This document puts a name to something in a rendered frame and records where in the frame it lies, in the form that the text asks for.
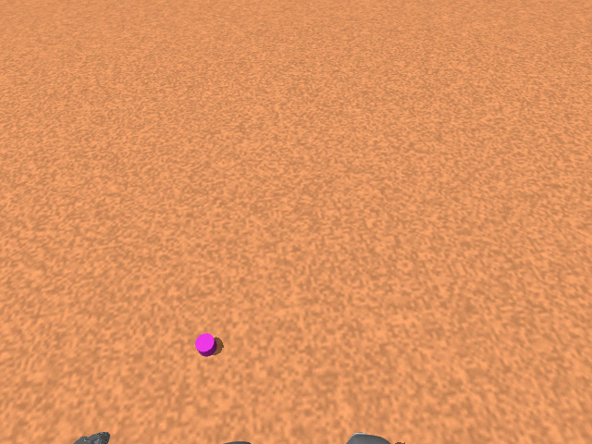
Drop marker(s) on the tin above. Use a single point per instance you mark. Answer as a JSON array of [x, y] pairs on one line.
[[206, 344]]

